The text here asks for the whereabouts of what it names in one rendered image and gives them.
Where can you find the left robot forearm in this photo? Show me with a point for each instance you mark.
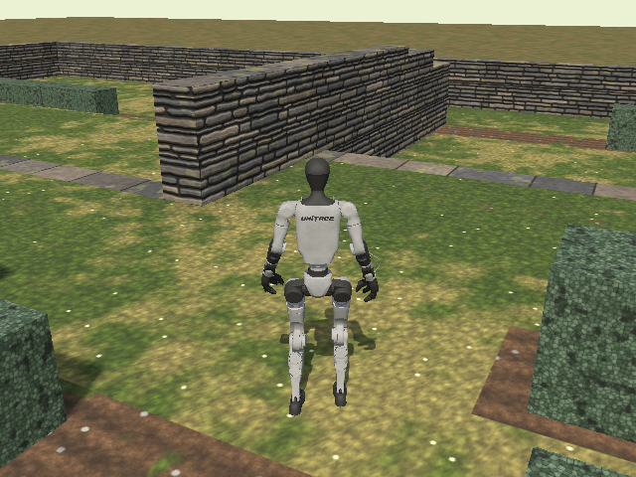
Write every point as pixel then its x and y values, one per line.
pixel 271 261

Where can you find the robot right upper arm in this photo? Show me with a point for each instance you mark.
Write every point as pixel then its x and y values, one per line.
pixel 349 211

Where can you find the robot right shin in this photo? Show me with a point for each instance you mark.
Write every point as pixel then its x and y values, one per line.
pixel 341 361

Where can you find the humanoid robot head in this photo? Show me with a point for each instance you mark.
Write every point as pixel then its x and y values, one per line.
pixel 317 172

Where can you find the robot left hand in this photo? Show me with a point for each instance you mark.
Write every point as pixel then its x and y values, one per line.
pixel 273 279

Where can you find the robot left upper arm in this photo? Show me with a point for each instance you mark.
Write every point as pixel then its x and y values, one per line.
pixel 286 211

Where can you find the right robot forearm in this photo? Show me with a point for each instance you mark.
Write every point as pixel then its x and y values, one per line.
pixel 366 264

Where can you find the robot right hand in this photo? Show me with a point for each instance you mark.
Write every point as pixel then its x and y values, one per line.
pixel 371 285

